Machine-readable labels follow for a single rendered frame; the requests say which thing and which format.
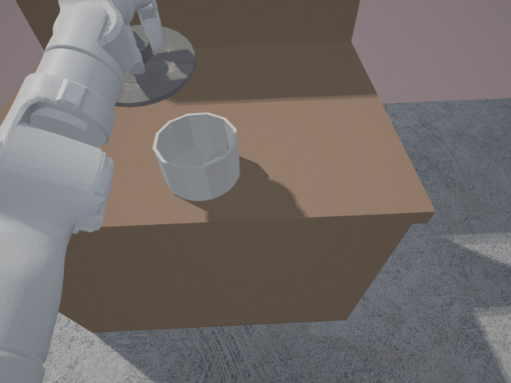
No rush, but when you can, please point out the knob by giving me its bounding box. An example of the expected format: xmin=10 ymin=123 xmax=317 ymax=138
xmin=133 ymin=31 xmax=153 ymax=64

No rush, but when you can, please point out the pot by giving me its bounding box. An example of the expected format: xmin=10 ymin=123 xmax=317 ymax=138
xmin=153 ymin=113 xmax=240 ymax=201

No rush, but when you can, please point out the left robot forearm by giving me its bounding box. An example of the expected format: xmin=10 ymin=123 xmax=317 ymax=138
xmin=0 ymin=0 xmax=137 ymax=156

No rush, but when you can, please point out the table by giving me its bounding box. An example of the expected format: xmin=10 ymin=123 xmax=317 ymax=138
xmin=0 ymin=0 xmax=436 ymax=333

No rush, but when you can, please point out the lid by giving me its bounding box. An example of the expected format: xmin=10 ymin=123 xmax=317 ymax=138
xmin=115 ymin=25 xmax=196 ymax=108

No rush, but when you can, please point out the left robot hand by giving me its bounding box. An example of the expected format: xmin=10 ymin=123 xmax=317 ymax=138
xmin=128 ymin=0 xmax=164 ymax=75

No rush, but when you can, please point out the left robot upper arm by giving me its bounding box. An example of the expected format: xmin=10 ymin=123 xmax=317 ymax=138
xmin=0 ymin=122 xmax=114 ymax=383

